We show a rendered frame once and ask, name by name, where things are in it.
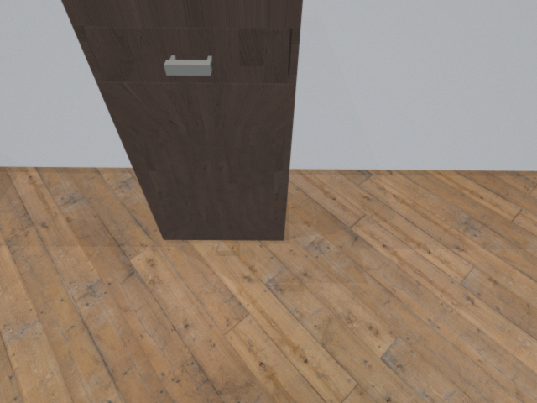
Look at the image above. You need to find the drawer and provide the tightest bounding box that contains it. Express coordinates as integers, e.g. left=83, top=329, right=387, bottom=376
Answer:
left=83, top=26, right=290, bottom=83

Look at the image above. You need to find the cabinet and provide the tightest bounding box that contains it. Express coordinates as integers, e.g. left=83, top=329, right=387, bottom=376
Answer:
left=61, top=0, right=303, bottom=241

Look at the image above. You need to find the handle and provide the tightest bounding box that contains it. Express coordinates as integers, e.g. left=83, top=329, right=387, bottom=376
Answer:
left=164, top=55, right=212, bottom=76

